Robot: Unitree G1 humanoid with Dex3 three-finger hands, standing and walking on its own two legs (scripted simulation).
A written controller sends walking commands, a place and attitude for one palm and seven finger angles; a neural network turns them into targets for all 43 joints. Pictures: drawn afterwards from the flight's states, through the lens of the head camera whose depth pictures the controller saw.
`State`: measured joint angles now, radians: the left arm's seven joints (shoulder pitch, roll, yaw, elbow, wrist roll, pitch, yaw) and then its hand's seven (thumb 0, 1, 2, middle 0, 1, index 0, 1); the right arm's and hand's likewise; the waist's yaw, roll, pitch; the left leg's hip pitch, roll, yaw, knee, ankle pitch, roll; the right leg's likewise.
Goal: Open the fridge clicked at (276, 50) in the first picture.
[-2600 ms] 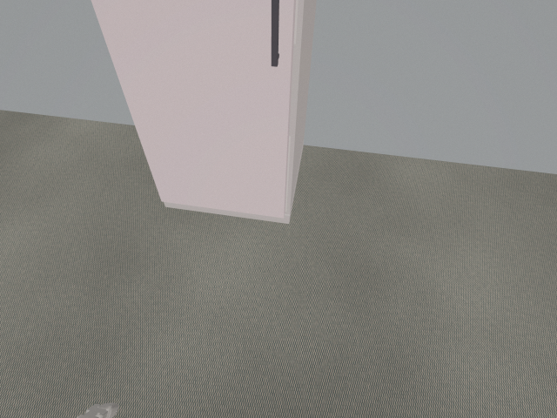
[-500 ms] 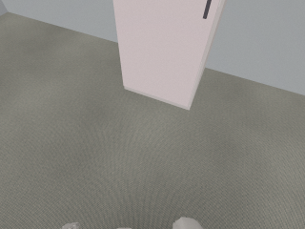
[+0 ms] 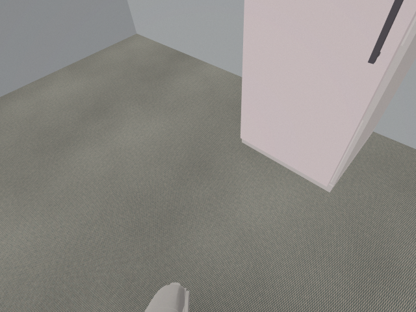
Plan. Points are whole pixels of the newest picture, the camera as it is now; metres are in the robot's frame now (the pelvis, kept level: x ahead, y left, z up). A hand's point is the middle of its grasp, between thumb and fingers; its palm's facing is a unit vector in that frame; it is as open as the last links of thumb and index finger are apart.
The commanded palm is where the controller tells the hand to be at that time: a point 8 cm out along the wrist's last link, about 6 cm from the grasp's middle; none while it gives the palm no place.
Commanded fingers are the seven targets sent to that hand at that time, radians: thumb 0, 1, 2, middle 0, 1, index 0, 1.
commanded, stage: walk to a spot facing it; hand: right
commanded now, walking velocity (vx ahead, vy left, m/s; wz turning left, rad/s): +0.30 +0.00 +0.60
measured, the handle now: (400, 0) +0.84 -0.47 +0.20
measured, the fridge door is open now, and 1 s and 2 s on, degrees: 0 0 0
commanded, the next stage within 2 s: none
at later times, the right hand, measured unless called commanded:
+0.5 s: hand (281, 246) +0.31 -0.15 -0.18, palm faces -0.26 +0.94 -0.21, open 7.3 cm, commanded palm none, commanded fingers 0.00 -0.90 -0.90 0.20 0.30 0.20 0.30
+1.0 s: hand (243, 169) +0.56 -0.06 -0.17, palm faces -0.57 +0.80 -0.20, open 7.4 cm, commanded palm none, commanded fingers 0.00 -0.90 -0.90 0.20 0.30 0.20 0.30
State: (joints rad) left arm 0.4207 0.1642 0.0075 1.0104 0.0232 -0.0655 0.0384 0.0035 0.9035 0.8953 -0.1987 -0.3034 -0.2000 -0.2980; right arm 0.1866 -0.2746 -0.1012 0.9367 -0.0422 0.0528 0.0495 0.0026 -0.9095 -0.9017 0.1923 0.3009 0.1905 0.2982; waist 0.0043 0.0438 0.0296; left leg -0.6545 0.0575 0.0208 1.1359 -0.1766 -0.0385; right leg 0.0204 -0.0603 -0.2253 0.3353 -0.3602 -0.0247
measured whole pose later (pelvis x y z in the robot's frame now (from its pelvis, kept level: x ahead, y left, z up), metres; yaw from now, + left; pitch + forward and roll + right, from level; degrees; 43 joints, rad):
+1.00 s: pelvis +0.36 +0.04 -0.01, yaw +37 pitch +0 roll +0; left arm 0.28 0.21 0.07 0.97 0.03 -0.01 0.02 0.00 0.92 0.90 -0.20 -0.30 -0.20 -0.30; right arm 0.14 -0.21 -0.09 0.90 -0.03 0.05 0.03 0.00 -0.91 -0.90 0.19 0.30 0.19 0.30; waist 0.03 0.01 0.10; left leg -0.48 0.07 0.12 0.79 -0.30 -0.03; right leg -0.13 -0.18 -0.39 0.55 -0.37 0.03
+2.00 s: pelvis +0.39 +0.04 -0.02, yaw +72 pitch +0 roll +0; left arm 0.26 0.24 0.07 0.96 0.02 0.06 0.02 0.01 0.90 0.90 -0.20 -0.30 -0.20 -0.30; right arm 0.13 -0.20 -0.07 0.89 -0.02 0.02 0.00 0.00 -0.91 -0.90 0.20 0.30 0.20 0.30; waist 0.03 -0.05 0.10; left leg -0.29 0.02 0.09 0.64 -0.35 0.03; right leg -0.40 -0.19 -0.18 0.94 -0.52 0.06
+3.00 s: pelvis +0.37 +0.07 -0.01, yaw +106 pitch +0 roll +0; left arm 0.30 0.26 0.06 1.00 0.04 0.04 -0.01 0.01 0.91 0.90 -0.20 -0.30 -0.20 -0.30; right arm 0.22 -0.18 -0.05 0.95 -0.02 -0.03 0.01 0.00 -0.90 -0.90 0.20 0.30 0.20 0.30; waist 0.03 -0.04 0.03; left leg -0.14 0.01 0.07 0.47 -0.33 0.02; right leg -0.49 -0.15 -0.11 1.07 -0.38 0.08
